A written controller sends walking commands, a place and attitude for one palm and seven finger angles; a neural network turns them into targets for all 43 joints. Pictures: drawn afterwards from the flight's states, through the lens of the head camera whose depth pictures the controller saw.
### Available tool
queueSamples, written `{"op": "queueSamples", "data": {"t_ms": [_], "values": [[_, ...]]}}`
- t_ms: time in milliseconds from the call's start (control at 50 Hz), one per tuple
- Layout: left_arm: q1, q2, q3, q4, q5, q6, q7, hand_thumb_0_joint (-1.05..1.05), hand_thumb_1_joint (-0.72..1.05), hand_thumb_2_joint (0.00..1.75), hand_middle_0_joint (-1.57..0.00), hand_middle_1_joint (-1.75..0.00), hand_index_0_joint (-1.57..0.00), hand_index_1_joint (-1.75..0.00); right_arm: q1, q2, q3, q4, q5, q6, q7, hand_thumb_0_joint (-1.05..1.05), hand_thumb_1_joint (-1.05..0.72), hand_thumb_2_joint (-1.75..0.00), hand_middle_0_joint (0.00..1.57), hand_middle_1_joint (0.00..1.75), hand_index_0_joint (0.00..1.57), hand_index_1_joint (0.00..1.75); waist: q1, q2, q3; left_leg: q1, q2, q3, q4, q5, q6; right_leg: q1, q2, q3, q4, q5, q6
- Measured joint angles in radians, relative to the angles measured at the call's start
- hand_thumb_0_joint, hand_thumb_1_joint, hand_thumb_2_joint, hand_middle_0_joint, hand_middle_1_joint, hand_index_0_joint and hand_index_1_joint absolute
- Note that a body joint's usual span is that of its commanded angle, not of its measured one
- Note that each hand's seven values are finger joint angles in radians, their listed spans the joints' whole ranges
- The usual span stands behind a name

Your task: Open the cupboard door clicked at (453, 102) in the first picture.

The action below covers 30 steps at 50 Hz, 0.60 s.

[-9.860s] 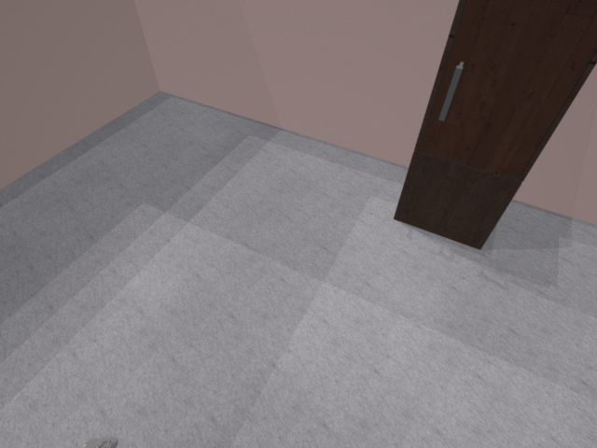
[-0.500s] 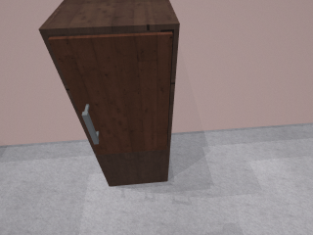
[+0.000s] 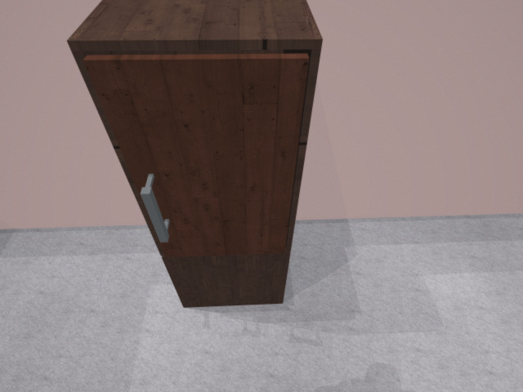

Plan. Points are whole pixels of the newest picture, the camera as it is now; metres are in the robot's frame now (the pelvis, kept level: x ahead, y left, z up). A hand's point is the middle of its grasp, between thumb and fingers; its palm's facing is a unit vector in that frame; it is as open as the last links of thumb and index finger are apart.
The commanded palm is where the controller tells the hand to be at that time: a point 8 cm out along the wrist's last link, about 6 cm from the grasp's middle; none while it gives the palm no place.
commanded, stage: come to a stop and stand still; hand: left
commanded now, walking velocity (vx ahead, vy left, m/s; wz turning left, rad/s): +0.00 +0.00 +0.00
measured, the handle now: (157, 209) +0.50 +0.27 -0.09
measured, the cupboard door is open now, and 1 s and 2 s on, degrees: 0 0 0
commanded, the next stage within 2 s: look again from close up in 0.18 s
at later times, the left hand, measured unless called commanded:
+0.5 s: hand out of the picture +0.02 +0.20 -0.18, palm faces +0.00 -0.97 -0.22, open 7.3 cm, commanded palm none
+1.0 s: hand out of the picture +0.10 +0.23 -0.10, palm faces +0.22 -0.95 -0.23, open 7.4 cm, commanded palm +0.10 +0.28 -0.07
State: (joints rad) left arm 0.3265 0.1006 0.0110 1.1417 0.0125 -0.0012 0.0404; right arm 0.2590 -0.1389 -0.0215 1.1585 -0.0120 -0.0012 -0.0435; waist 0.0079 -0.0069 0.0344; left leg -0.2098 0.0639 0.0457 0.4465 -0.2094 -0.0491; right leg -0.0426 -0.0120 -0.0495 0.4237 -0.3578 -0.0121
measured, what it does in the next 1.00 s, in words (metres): stands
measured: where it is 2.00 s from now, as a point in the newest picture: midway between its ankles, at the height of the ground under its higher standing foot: outside the picture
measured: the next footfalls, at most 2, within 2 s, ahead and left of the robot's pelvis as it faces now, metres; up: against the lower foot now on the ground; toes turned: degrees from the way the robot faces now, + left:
none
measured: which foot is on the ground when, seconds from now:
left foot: down 0.00-1.00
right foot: down 0.00-1.00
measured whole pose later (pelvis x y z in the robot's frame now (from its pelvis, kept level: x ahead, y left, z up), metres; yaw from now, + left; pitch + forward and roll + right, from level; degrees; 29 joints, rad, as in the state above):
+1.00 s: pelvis -0.02 +0.03 -0.01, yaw +0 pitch +2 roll +1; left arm 0.49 0.18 0.05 0.32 -0.09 -0.01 0.10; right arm 0.32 -0.19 -0.01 0.88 0.04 -0.18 -0.06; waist 0.01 -0.01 0.01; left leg -0.36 0.00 0.06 0.57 -0.24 0.01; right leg -0.21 -0.07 -0.04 0.60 -0.40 0.01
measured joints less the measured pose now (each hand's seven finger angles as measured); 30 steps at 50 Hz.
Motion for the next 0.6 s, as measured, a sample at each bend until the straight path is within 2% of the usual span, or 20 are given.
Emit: {"op": "queueSamples", "data": {"t_ms": [280,340,380,420,460,600], "values": [[-0.030,0.043,0.002,-0.020,0.000,-0.003,0.000,0.00,0.91,0.90,-0.19,-0.30,-0.20,-0.30,-0.024,-0.018,0.007,-0.016,0.001,-0.003,0.003,0.01,-0.92,-0.90,0.20,0.30,0.20,0.30,-0.001,-0.002,0.002,0.024,-0.008,0.003,-0.017,-0.005,0.002,0.028,-0.007,0.000,-0.025,-0.001,0.004],[-0.018,0.034,-0.004,-0.046,0.014,-0.034,0.016,0.00,0.91,0.90,-0.20,-0.30,-0.20,-0.30,-0.025,-0.037,0.005,-0.063,0.001,0.004,0.017,0.01,-0.92,-0.90,0.20,0.30,0.20,0.30,-0.001,0.025,0.000,-0.060,0.005,-0.006,0.107,-0.059,0.032,-0.008,0.011,0.006,-0.013,0.006,0.009],[-0.005,0.032,-0.010,-0.068,0.014,-0.043,0.015,0.00,0.91,0.90,-0.20,-0.30,-0.20,-0.30,-0.021,-0.047,0.003,-0.106,-0.002,-0.005,0.023,0.01,-0.92,-0.90,0.20,0.30,0.20,0.30,-0.011,0.037,0.007,-0.074,0.001,-0.006,0.121,-0.048,0.049,-0.034,0.019,0.012,0.035,-0.014,0.010],[-0.003,0.043,-0.011,-0.080,0.009,-0.036,0.013,0.00,0.91,0.90,-0.20,-0.30,-0.20,-0.30,-0.013,-0.043,0.005,-0.127,-0.003,-0.014,0.024,0.01,-0.92,-0.90,0.19,0.30,0.20,0.30,-0.020,0.023,0.008,-0.078,-0.012,-0.001,0.145,-0.074,0.043,-0.055,0.004,0.019,0.094,-0.047,0.016],[-0.010,0.053,-0.010,-0.090,0.007,-0.022,0.013,0.00,0.91,0.90,-0.20,-0.30,-0.20,-0.30,-0.004,-0.039,0.010,-0.136,-0.003,-0.017,0.022,0.00,-0.92,-0.90,0.19,0.30,0.20,0.30,-0.018,0.014,0.002,-0.081,-0.022,0.005,0.169,-0.094,0.043,-0.061,-0.009,0.023,0.123,-0.068,0.024],[-0.039,0.079,-0.014,-0.119,0.007,-0.001,0.004,0.00,0.91,0.90,-0.20,-0.30,-0.20,-0.30,-0.003,-0.039,0.017,-0.127,-0.005,0.002,0.024,0.00,-0.93,-0.90,0.20,0.30,0.20,0.30,-0.010,0.014,-0.009,-0.085,-0.037,0.014,0.170,-0.087,0.061,-0.069,-0.025,0.030,0.130,-0.059,0.039]]}}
